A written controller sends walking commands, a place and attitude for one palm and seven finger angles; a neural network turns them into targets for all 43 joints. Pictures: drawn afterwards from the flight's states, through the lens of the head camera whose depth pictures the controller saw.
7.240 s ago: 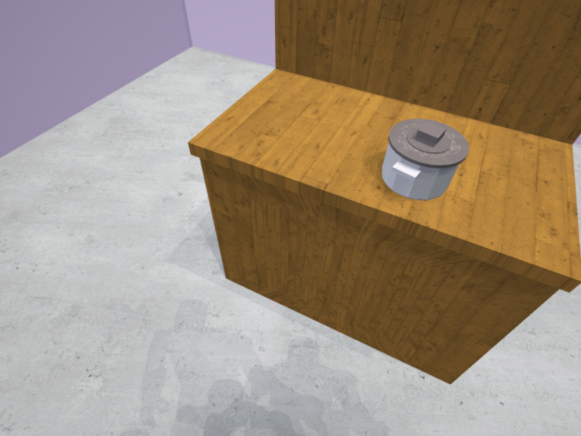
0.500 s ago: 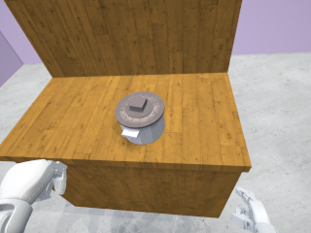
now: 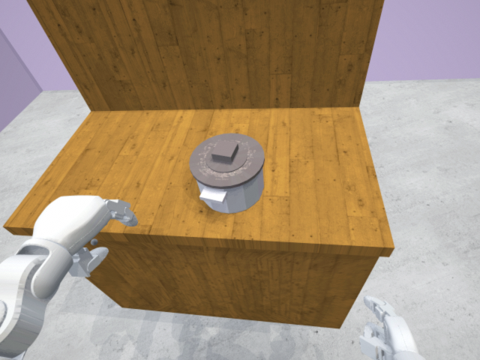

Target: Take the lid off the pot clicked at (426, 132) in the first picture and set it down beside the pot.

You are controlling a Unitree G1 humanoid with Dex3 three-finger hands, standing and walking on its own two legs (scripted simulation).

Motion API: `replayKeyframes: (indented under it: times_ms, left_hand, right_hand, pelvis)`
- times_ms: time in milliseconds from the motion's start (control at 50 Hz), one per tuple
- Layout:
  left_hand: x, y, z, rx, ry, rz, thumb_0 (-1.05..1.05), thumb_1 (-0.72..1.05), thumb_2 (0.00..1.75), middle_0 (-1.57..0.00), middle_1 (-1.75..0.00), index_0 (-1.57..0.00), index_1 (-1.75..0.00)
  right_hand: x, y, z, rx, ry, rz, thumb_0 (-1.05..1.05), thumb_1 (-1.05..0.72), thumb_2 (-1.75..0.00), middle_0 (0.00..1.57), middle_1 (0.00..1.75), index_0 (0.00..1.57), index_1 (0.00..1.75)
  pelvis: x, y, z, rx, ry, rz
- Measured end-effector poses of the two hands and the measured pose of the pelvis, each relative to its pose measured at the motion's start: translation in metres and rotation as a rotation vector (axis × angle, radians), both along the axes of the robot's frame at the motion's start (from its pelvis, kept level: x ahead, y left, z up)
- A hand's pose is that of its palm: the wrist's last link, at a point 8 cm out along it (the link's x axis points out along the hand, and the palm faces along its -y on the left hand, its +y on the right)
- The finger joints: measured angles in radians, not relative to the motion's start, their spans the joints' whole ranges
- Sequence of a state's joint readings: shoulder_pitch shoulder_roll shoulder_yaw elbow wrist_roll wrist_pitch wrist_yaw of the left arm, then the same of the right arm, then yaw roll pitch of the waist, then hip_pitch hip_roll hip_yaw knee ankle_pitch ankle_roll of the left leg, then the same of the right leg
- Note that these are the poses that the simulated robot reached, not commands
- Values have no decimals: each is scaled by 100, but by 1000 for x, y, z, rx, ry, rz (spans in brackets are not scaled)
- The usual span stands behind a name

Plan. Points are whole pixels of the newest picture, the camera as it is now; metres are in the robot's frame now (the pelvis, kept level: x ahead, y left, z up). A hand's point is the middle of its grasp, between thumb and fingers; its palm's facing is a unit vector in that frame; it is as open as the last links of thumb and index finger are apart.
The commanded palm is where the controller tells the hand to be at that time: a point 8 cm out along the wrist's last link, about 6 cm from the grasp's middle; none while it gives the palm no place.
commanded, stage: reach forward and open the fingers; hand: left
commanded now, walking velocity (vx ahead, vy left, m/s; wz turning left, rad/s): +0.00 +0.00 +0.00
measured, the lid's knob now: (225, 151) +0.51 +0.10 +0.05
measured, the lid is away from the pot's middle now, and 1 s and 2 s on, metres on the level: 0.00 0.00 0.00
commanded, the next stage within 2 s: move the open hand above the knob in 0.30 s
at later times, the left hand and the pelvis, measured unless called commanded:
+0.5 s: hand (105, 206) +0.30 +0.25 +0.12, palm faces -0.17 -0.05 -0.98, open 10.2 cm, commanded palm +0.29 +0.24 +0.19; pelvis +0.00 +0.01 +0.00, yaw +0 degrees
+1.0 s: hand (149, 179) +0.37 +0.20 +0.12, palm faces -0.23 -0.05 -0.97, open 10.2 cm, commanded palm +0.36 +0.20 +0.19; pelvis +0.01 -0.01 +0.00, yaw +0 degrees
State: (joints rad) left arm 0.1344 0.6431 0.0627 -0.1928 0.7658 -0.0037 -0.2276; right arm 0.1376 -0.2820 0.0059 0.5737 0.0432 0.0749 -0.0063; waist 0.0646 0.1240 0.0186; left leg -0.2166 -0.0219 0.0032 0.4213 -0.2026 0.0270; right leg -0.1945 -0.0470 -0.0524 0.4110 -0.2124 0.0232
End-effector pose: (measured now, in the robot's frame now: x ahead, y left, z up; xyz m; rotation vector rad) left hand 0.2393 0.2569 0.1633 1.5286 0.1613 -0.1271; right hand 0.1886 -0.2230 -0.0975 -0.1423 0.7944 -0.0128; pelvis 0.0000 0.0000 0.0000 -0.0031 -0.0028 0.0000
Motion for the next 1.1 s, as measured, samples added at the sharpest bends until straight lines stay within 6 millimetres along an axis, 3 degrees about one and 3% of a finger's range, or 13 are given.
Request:
replayKeyframes:
  times_ms: [180, 480, 740, 1100]
  left_hand:
    - [18, 3, 10, -2, -36, -11, 0, -22, 133, -85, -15, -85, -15]
    - [51, 0, 19, -2, -22, 17, 0, -29, 140, -83, -9, -84, -9]
    - [86, -33, 17, -8, 25, -13, 0, -30, 142, -83, -9, -84, -8]
    - [133, -60, 12, -4, 64, -19, 0, -30, 142, -83, -9, -84, -8]
  right_hand:
    - [1, 14, 5, 19, -20, 12, 1, -91, -90, 20, 30, 20, 30]
    - [4, 16, 4, 21, -8, 24, 1, -91, -90, 20, 30, 20, 30]
    - [5, 3, -1, 29, 9, 8, 1, -91, -90, 20, 30, 20, 30]
    - [-2, -19, -9, 15, 64, -45, 1, -91, -90, 20, 30, 20, 30]
  pelvis:
    - [-4, 9, 0, 2, -7, -4]
    - [-3, 10, -1, 3, 1, 3]
    - [4, 1, -2, 9, 11, 6]
    - [12, -10, -3, 14, 31, 5]
